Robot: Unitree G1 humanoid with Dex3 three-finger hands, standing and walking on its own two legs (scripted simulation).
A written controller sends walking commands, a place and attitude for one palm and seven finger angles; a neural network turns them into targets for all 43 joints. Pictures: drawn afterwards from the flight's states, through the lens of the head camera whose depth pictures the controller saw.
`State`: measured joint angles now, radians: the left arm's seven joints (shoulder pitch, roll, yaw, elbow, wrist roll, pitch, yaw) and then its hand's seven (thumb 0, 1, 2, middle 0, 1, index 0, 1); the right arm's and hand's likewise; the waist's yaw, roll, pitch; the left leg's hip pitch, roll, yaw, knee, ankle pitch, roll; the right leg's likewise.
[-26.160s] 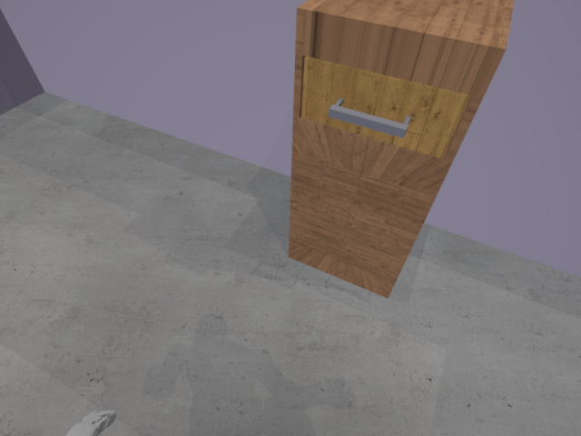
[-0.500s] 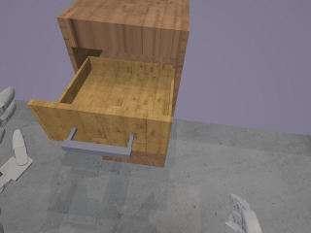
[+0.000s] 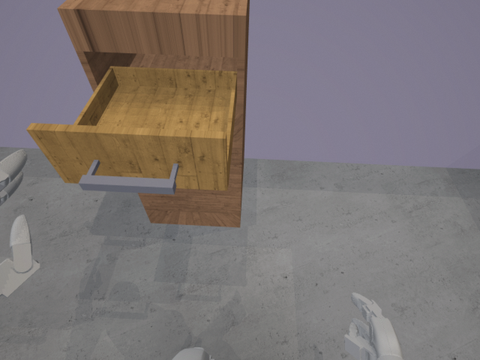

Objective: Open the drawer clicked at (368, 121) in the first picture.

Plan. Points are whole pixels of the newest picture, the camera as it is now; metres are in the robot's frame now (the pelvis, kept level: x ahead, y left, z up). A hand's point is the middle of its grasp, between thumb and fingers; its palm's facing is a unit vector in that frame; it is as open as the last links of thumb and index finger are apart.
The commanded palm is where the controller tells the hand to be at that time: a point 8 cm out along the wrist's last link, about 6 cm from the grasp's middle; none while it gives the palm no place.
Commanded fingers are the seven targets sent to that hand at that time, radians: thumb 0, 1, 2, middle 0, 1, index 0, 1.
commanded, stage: stop stepping back and stand still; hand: left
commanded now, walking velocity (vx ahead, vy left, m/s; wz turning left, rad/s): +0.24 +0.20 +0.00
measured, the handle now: (131, 175) +0.46 +0.24 +0.01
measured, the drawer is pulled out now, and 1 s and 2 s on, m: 0.30 0.30 0.30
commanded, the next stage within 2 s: let the arm hang, fingers relaxed in 0.66 s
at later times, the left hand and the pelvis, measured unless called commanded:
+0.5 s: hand out of the picture +0.10 +0.25 +0.19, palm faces +0.54 -0.74 -0.40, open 7.4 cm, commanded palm +0.03 +0.28 +0.20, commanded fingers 0.00 0.90 0.90 -0.20 -0.30 -0.20 -0.30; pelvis -0.07 -0.01 -0.01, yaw +5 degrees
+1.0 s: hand out of the picture +0.04 +0.18 -0.13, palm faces +0.09 -0.96 -0.26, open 7.4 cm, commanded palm none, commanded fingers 0.00 0.90 0.90 -0.20 -0.30 -0.20 -0.30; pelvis -0.08 -0.02 -0.01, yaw +6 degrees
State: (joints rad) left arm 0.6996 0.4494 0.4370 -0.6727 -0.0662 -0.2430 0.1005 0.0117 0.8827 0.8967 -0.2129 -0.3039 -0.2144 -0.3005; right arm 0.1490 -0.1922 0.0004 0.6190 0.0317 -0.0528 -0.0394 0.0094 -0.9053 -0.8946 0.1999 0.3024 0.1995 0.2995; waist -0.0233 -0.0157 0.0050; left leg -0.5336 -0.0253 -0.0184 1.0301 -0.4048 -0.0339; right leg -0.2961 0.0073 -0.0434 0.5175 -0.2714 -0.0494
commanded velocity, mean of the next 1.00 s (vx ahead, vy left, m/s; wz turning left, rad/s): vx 0.09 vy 0.00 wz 0.00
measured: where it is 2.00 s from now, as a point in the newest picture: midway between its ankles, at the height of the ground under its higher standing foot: outside the picture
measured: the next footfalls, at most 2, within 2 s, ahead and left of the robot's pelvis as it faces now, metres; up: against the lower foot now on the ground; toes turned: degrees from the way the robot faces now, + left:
left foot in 0.16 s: -0.05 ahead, +0.11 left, +0.00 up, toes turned +7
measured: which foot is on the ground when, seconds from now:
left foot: up 0.00-0.14, down 0.16-1.00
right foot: down 0.00-1.00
